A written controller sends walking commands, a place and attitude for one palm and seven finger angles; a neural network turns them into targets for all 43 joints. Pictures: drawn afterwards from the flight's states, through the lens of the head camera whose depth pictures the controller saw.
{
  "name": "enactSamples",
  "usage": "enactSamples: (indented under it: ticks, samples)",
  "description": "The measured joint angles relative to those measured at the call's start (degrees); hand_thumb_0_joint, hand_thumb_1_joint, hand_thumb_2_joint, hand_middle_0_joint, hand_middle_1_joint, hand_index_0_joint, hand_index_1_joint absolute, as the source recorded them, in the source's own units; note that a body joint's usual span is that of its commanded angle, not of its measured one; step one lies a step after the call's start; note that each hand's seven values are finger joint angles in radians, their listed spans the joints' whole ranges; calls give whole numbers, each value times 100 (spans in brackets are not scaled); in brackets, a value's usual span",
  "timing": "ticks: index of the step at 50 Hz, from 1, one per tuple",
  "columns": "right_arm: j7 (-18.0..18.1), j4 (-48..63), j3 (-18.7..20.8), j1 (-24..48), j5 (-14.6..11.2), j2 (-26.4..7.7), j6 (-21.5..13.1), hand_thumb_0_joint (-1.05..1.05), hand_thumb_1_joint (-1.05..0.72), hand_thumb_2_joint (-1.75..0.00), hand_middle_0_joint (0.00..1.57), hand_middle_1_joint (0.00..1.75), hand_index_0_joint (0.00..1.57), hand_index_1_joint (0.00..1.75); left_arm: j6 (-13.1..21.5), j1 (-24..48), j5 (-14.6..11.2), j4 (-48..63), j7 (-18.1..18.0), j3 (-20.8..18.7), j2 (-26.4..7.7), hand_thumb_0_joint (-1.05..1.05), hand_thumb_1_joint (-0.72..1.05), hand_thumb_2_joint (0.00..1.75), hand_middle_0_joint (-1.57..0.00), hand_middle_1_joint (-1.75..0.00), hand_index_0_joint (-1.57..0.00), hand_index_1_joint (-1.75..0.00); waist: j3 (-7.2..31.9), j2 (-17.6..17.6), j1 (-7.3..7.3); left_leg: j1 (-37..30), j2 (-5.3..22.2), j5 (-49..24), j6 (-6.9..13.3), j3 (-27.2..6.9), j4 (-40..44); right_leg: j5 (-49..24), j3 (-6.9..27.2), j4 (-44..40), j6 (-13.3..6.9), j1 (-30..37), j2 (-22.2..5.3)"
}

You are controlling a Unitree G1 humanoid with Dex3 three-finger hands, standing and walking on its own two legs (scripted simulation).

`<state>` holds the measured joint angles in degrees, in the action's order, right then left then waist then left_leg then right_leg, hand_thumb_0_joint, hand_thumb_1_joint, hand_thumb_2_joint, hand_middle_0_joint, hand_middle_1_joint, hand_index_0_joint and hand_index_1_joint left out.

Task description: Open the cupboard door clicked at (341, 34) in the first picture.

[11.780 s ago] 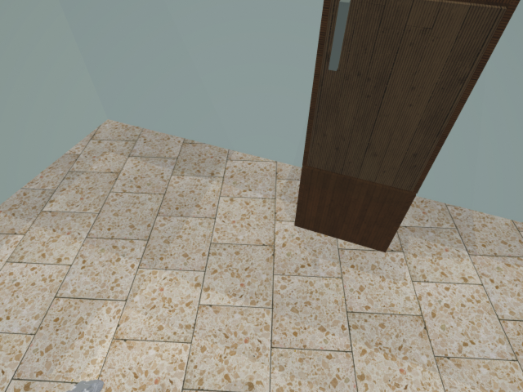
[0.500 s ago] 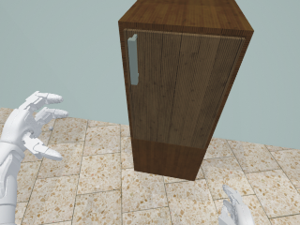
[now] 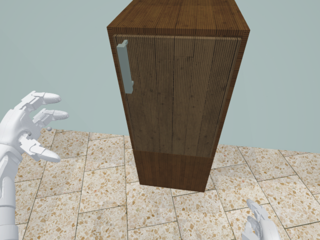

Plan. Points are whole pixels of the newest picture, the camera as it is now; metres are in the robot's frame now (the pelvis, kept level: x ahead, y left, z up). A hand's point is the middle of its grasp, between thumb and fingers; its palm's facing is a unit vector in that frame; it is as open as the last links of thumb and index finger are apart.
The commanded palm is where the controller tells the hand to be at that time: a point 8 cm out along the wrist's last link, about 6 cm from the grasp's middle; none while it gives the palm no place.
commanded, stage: raise the hand with hooked fingers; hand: left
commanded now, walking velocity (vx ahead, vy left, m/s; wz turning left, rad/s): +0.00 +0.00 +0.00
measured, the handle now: (127, 67) +0.60 +0.17 +0.16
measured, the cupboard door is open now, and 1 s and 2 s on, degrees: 0 0 0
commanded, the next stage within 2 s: move the hooked fingers beside the handle in 0.16 s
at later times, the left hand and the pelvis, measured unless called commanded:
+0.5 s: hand (52, 119) +0.32 +0.28 +0.18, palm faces +0.01 -1.00 -0.04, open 14.0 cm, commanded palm +0.31 +0.32 +0.18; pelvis -0.01 +0.01 +0.00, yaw +1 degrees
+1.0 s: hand (75, 96) +0.41 +0.26 +0.18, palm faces -0.02 -1.00 -0.01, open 14.0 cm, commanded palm +0.39 +0.31 +0.17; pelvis +0.01 +0.02 +0.00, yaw +0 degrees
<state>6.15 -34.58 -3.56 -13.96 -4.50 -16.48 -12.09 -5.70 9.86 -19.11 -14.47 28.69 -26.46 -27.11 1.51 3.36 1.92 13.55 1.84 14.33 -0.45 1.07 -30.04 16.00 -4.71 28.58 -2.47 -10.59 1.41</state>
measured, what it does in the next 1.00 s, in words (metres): stands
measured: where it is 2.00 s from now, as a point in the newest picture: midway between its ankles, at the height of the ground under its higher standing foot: outside the picture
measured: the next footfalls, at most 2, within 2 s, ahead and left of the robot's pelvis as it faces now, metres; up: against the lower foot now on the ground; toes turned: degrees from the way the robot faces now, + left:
none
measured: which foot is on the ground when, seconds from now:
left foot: down 0.00-1.00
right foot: down 0.00-1.00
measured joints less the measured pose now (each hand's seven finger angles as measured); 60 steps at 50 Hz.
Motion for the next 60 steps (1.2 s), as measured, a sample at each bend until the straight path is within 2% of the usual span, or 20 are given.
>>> enactSamples:
  ticks: [15,22,31,39,51,60]
  samples:
    - [43,12,-66,53,-33,70,70,1,-91,-90,21,30,20,30,-106,108,-30,-132,25,38,-73,-2,-50,30,-30,-120,-30,-120,31,31,43,35,-26,10,23,-5,-43,7,-2,34,27,-25,-26]
    - [136,-81,-112,46,-44,82,64,1,-91,-90,21,30,20,30,-36,721,139,-671,-136,313,-47,-2,-50,30,-30,-120,-30,-120,-49,-21,41,116,-87,-32,64,-85,-66,-30,-83,6,56,-45,-79]
    - [119,-130,-155,-21,-14,107,103,1,-90,-90,21,30,20,30,104,1559,332,-1433,-281,568,-54,-2,-50,30,-30,-120,-30,-120,-26,-90,-130,220,-131,-70,122,-18,-8,-86,-18,-35,107,-176,-126]
    - [55,-134,-106,-212,11,66,230,1,-90,-90,21,30,20,30,182,2023,507,-2058,-458,548,-115,-2,-50,30,-30,-120,-30,-120,10,-141,-277,336,-138,-45,160,73,8,-87,75,-34,144,-330,-137]
    - [7,-260,15,-460,45,-12,417,1,-91,-90,21,30,20,30,427,2636,654,-2812,-518,548,-222,-2,-50,30,-30,-120,-30,-120,60,-168,-391,513,-138,38,178,101,-71,-28,106,20,164,-506,-140]
    - [-26,-322,36,-522,84,-27,543,1,-91,-90,21,30,20,30,767,3364,786,-3786,-529,539,-387,-2,-50,30,-30,-120,-30,-120,105,-190,-527,781,-114,97,167,87,-221,25,95,155,153,-766,-121]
